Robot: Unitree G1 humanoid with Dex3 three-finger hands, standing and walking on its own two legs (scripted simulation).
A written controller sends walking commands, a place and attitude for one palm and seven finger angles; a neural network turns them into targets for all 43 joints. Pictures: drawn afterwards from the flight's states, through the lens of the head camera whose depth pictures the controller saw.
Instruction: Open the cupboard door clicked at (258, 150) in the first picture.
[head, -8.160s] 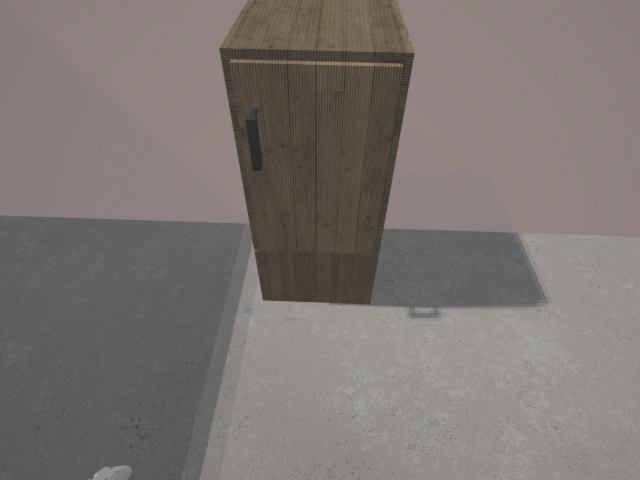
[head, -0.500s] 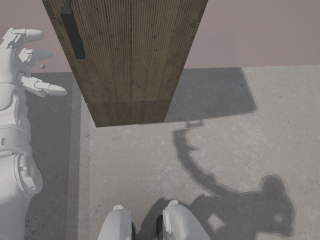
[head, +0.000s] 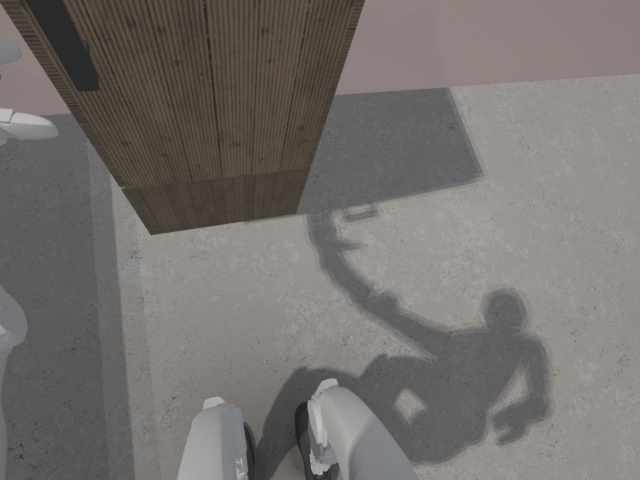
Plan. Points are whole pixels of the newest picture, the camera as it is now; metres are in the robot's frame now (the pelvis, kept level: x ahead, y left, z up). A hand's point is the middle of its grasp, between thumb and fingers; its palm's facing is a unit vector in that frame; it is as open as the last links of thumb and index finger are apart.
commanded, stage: move the hooked fingers beside the handle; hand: left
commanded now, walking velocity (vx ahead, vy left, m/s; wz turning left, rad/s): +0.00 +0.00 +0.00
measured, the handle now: (61, 18) +0.61 +0.20 +0.08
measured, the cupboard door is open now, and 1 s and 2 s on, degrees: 0 0 0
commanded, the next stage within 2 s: slide the fingers in behind the handle in 0.58 s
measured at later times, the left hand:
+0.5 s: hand out of the picture +0.54 +0.26 +0.06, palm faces +0.12 -0.99 +0.00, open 14.0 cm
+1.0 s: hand (28, 74) +0.55 +0.23 +0.07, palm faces +0.10 -1.00 +0.00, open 14.0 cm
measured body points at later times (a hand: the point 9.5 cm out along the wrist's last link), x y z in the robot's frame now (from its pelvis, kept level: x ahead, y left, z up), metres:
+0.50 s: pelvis +0.00 +0.01 +0.00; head +0.18 +0.06 +0.41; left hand +0.53 +0.32 +0.07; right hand -0.01 -0.26 -0.09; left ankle +0.00 +0.07 -0.63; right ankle +0.02 -0.11 -0.63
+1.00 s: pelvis -0.01 +0.00 +0.00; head +0.17 +0.05 +0.41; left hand +0.54 +0.29 +0.07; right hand -0.04 -0.26 -0.09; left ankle +0.00 +0.07 -0.63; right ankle +0.02 -0.11 -0.63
